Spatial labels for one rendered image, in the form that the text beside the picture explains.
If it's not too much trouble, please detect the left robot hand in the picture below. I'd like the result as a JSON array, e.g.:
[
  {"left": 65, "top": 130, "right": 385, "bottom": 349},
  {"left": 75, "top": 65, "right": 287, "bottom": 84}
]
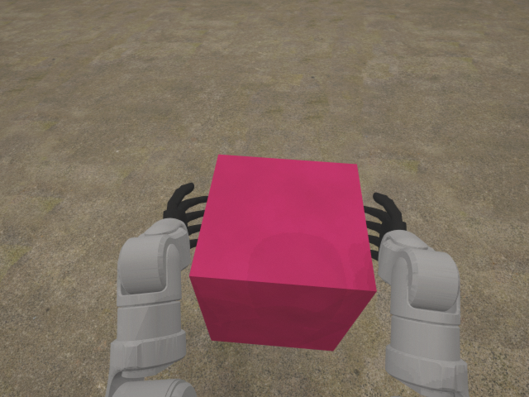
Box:
[{"left": 163, "top": 183, "right": 208, "bottom": 249}]

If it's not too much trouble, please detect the robot left upper arm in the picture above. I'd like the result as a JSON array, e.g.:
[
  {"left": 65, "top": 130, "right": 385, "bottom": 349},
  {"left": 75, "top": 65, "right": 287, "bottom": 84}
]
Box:
[{"left": 112, "top": 379, "right": 197, "bottom": 397}]

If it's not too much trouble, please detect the carton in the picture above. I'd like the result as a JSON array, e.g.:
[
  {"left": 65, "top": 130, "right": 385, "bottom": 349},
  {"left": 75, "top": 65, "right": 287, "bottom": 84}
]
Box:
[{"left": 189, "top": 155, "right": 377, "bottom": 351}]

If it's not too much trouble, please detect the left robot forearm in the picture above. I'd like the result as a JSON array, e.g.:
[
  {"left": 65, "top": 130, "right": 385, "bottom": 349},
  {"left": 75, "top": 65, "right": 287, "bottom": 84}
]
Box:
[{"left": 105, "top": 218, "right": 191, "bottom": 397}]

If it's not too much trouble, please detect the right robot hand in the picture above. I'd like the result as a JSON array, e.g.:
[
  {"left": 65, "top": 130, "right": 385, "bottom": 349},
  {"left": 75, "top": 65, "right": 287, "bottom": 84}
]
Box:
[{"left": 364, "top": 193, "right": 407, "bottom": 260}]

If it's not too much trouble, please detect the right robot forearm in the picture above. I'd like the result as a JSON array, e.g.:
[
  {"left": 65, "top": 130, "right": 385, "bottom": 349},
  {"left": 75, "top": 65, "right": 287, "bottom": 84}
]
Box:
[{"left": 378, "top": 230, "right": 469, "bottom": 397}]

